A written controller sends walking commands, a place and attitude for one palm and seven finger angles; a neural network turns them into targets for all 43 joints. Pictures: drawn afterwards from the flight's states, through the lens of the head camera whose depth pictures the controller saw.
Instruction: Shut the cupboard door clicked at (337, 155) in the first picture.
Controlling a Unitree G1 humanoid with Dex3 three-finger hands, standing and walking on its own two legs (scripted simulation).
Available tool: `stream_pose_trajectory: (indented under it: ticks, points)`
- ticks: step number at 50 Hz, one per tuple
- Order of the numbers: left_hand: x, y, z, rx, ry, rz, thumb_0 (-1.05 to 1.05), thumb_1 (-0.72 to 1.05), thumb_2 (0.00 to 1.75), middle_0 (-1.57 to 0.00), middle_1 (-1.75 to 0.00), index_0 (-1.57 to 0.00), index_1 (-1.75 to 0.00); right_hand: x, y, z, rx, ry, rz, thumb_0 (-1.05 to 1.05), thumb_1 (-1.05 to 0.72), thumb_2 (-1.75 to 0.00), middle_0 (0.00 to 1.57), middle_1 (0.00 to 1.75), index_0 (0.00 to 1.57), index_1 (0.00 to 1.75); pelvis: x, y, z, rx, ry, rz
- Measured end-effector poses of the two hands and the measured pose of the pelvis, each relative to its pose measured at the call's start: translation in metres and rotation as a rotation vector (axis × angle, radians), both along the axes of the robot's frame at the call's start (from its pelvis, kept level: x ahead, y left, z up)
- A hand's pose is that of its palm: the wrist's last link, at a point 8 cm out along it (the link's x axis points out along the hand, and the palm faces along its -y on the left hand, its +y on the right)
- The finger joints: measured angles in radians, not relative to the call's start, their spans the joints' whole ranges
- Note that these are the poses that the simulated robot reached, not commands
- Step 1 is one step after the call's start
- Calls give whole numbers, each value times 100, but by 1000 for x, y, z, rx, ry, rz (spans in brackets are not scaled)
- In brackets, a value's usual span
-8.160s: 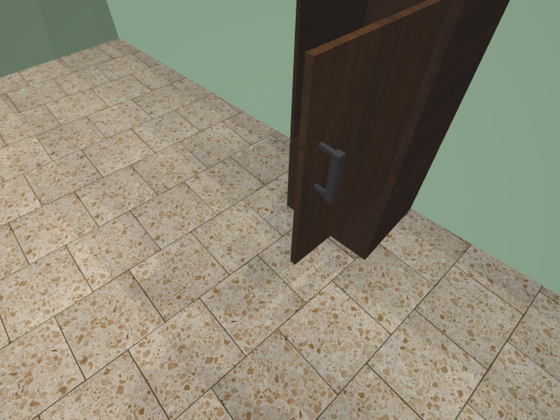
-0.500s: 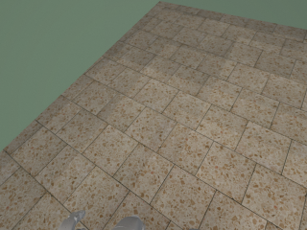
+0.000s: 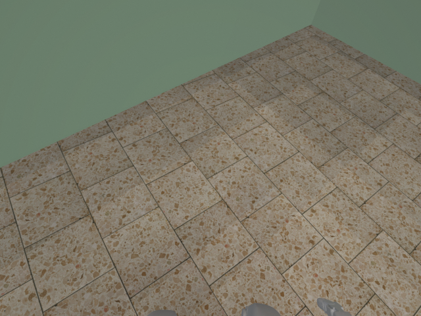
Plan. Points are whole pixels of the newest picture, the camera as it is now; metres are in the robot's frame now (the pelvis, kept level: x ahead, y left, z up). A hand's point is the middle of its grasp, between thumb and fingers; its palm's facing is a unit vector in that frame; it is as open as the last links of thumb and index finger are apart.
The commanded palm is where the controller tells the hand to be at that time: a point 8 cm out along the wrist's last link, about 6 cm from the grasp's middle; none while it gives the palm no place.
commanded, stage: walk to a spot facing it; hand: left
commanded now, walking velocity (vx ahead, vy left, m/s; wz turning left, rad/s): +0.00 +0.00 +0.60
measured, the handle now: out of the picture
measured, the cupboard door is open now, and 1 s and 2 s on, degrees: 85 85 85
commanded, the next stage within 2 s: none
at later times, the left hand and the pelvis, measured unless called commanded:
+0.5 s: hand out of the picture +0.07 +0.14 -0.13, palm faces +0.26 -0.92 -0.28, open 7.4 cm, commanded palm none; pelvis +0.02 -0.07 +0.01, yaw +18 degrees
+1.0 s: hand out of the picture -0.06 +0.18 -0.17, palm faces +0.60 -0.76 -0.25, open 7.4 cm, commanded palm none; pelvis +0.01 -0.04 +0.01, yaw +36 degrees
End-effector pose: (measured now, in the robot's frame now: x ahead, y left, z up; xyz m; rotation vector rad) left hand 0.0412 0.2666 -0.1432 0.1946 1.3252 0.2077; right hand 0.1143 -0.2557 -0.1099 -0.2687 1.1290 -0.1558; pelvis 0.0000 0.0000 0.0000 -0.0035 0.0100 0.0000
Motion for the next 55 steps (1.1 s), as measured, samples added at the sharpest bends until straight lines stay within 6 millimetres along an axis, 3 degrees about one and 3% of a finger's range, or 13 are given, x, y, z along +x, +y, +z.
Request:
stream_pose_trajectory:
  ticks: [8, 14, 17, 23, 29, 34, 39, 42, 45, 48, 55]
  points:
    - [29, -6, 21, 12, -111, 27, 1, 91, 89, -20, -29, -19, -30, -9, 4, -3, 30, 79, 38, 0, -90, -90, 21, 30, 21, 30, 4, -9, 11, -8, 15, 73]
    - [48, -32, 29, 35, -173, 44, 1, 91, 89, -20, -29, -19, -30, -18, -17, -22, 64, 147, 48, 0, -90, -90, 21, 30, 21, 30, 10, -33, 6, 7, 23, 141]
    - [49, -49, 32, 58, -209, 61, 1, 91, 89, -20, -29, -20, -30, -15, -33, -37, 81, 175, 55, 0, -90, -90, 21, 30, 21, 30, 13, -48, -1, 17, 20, 177]
    - [18, -77, 45, 57, -179, 153, 1, 91, 89, -20, -29, -20, -30, 9, -49, -32, 83, 206, 129, 1, -90, -90, 20, 30, 20, 30, 20, -63, 11, 49, 3, 278]
    - [-24, -89, 42, 47, -138, 285, 1, 91, 89, -21, -30, -20, -30, 49, -42, -23, 65, 196, 241, 1, -91, -90, 20, 30, 20, 30, 25, -70, 15, 59, 1, 373]
    - [-73, -88, 31, 39, -83, 401, 1, 91, 89, -21, -30, -20, -30, 92, -13, -18, 46, 148, 368, 1, -91, -90, 20, 30, 20, 30, 25, -65, 11, 50, -5, 447]
    - [-129, -81, 8, 12, -10, 513, 1, 91, 89, -21, -30, -20, -30, 135, 38, -12, 33, 39, 500, 1, -91, -90, 20, 30, 20, 30, 21, -48, -2, 32, -9, 512]
    - [-153, -73, -6, -3, 38, 564, 1, 91, 89, -20, -29, -20, -30, 148, 63, -8, 28, -34, 558, 0, -91, -90, 20, 30, 20, 30, 16, -39, -10, 27, -11, 544]
    - [-157, -65, -3, -1, 34, 596, 1, 91, 89, -20, -29, -20, -30, 146, 75, 1, 13, -41, 596, 0, -90, -90, 20, 30, 20, 30, 13, -36, -4, 13, -15, 574]
    - [-148, -58, 5, 5, -19, 609, 1, 91, 89, -20, -29, -19, -30, 140, 79, 5, 1, -13, 618, 0, -90, -90, 20, 30, 20, 30, 11, -35, 4, -1, -16, 605]
    - [-118, -52, 20, 35, -125, 619, 1, 91, 89, -20, -29, -19, -30, 124, 70, -1, 10, 69, 632, 0, -90, -90, 21, 30, 21, 30, 16, -42, 10, -13, -7, 666]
